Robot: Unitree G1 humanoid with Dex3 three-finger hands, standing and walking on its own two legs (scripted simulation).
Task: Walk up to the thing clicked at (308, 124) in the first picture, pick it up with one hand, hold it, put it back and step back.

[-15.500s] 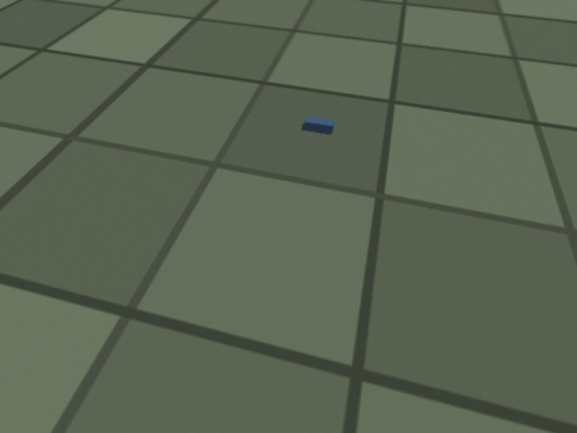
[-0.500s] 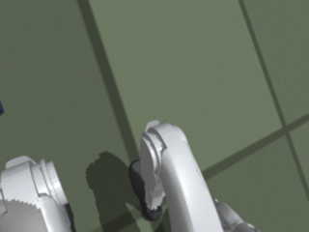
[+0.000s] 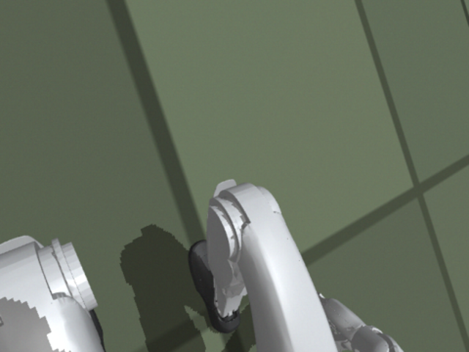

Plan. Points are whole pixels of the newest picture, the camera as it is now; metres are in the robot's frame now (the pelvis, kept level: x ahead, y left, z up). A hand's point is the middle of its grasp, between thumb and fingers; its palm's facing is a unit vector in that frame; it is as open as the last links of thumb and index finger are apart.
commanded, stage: rest palm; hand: left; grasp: from above
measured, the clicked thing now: out of the picture +0.43 +0.35 -0.27
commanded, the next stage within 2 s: close in 0.12 s
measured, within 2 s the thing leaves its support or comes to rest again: neither
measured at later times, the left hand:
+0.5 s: hand out of the picture +0.42 +0.34 -0.25, palm faces -0.44 -0.16 -0.88, open 13.4 cm
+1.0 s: hand out of the picture +0.41 +0.35 -0.25, palm faces -0.45 -0.18 -0.87, open 11.8 cm
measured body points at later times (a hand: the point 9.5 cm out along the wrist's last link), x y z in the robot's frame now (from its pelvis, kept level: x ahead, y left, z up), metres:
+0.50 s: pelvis +0.00 +0.00 +0.00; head +0.26 +0.14 +0.33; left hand +0.44 +0.35 -0.20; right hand +0.07 -0.25 -0.07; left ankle +0.06 +0.14 -0.26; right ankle +0.10 -0.12 -0.26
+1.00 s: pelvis -0.01 +0.00 +0.00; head +0.26 +0.14 +0.34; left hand +0.43 +0.35 -0.20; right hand +0.08 -0.25 -0.06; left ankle +0.06 +0.14 -0.26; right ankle +0.10 -0.12 -0.26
